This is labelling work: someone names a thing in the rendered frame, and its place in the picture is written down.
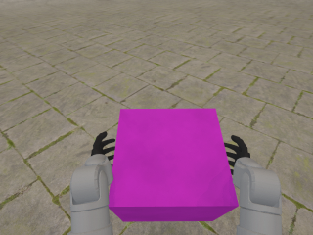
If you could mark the left robot forearm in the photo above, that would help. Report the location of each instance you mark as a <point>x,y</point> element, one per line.
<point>89,197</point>

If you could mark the robot left hand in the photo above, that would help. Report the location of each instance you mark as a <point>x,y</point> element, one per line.
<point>99,145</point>

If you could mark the carton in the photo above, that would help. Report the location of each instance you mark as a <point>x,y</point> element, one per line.
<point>170,165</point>

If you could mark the robot right hand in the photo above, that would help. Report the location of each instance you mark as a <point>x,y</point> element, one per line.
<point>241,150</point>

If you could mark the right robot forearm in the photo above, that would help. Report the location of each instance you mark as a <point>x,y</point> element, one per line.
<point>260,198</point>

